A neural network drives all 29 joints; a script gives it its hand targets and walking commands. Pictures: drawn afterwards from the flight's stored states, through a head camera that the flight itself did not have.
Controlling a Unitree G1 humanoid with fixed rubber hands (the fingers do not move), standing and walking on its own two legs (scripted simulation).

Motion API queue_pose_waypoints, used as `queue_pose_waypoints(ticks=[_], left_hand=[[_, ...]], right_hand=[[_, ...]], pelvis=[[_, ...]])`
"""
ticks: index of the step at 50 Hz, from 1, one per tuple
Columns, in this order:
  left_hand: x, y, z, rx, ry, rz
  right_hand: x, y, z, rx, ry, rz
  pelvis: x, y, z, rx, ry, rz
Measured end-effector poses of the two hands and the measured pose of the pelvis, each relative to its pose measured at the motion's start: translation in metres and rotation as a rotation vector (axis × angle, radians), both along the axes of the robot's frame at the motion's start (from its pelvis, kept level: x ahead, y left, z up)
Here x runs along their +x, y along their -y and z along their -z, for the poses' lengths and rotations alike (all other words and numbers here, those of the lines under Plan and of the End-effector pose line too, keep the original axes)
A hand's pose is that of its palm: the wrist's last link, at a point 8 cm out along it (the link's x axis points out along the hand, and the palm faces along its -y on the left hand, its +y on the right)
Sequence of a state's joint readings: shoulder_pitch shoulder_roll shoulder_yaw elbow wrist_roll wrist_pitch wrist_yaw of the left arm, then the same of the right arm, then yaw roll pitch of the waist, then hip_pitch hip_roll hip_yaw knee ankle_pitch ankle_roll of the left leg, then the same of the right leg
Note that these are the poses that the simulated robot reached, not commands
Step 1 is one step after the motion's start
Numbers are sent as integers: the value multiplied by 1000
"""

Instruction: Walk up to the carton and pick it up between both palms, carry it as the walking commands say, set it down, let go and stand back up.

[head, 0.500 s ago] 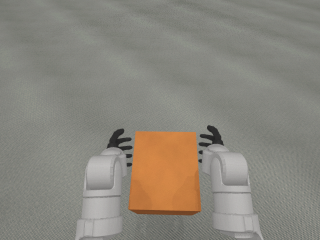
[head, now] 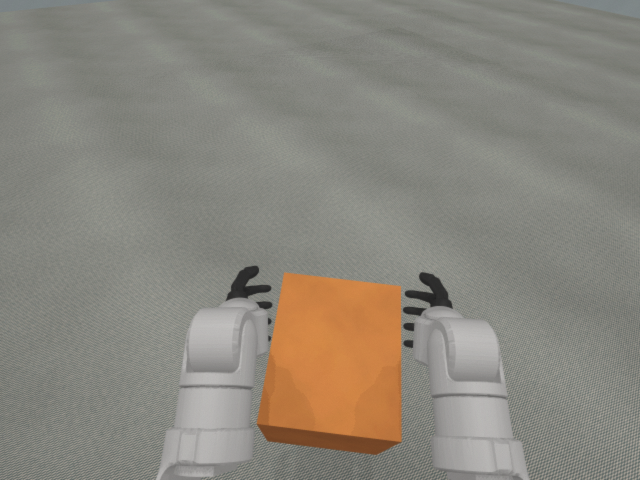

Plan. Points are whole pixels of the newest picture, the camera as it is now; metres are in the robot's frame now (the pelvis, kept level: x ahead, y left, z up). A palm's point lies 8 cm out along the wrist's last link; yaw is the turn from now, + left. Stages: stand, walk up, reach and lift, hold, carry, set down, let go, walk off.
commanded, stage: carry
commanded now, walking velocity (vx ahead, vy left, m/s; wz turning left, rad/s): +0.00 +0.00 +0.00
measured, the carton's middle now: (331, 366) +0.31 +0.01 -0.02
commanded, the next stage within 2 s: none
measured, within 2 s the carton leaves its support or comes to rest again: neither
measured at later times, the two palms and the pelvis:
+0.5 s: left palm (312, 293) +0.34 +0.04 +0.10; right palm (510, 327) +0.31 -0.19 +0.10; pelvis +0.02 -0.03 +0.01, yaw -10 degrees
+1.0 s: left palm (421, 202) +0.55 -0.12 +0.09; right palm (578, 249) +0.46 -0.34 +0.09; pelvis +0.21 -0.10 +0.01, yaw -25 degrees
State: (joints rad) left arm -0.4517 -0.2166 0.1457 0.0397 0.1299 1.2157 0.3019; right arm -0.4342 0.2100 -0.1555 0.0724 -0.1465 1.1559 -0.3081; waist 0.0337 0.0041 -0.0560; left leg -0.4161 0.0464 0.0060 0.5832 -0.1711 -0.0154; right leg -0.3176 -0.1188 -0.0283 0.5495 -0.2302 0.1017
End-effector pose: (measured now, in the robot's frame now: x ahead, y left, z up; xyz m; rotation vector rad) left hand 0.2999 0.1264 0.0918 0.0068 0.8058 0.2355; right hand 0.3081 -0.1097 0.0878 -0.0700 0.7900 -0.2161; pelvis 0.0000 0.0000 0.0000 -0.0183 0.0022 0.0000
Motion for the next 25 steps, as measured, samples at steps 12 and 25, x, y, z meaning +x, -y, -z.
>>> queue_pose_waypoints(ticks=[12, 25], left_hand=[[2, 46, -1, 28, 1, 90], [40, 84, -7, -22, -5, 153]], right_hand=[[-18, 45, 3, 29, 1, 100], [-1, 81, -10, -19, -7, 172]], pelvis=[[-9, 21, 0, 19, -12, 28], [19, 33, -9, 29, -38, 181]])
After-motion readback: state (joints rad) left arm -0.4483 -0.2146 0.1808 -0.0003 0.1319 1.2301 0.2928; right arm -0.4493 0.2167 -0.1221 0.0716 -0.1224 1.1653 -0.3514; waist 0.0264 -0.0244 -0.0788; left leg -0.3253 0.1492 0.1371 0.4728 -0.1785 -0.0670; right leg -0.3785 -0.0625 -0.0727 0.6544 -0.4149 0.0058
